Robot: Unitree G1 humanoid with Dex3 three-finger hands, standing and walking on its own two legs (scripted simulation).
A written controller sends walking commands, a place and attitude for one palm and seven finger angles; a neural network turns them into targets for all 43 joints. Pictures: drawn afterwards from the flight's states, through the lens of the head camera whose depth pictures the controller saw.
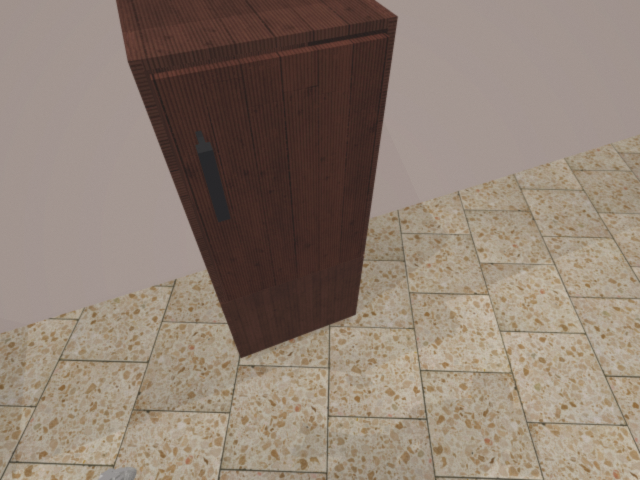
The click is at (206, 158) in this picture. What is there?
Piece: cupboard door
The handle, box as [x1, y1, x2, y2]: [195, 131, 230, 221]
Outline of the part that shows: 197,131 195,133 199,143 195,145 218,221 230,218 212,148 209,142 204,141 201,131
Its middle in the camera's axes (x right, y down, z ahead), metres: -0.19 -0.10 +0.66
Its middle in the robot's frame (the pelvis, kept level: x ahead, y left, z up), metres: +0.57 +0.22 +0.04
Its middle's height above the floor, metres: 0.81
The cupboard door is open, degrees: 0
